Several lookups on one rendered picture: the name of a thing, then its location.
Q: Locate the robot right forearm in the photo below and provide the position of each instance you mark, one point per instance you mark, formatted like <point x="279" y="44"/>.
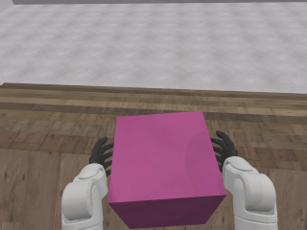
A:
<point x="254" y="196"/>

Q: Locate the robot left forearm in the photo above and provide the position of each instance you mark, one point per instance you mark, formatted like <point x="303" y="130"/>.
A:
<point x="81" y="201"/>

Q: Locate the robot right hand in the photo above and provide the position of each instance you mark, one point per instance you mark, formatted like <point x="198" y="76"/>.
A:
<point x="227" y="148"/>

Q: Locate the carton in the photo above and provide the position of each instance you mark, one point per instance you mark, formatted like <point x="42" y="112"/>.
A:
<point x="164" y="171"/>

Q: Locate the robot left hand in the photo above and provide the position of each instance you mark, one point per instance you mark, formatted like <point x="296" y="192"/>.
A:
<point x="98" y="156"/>

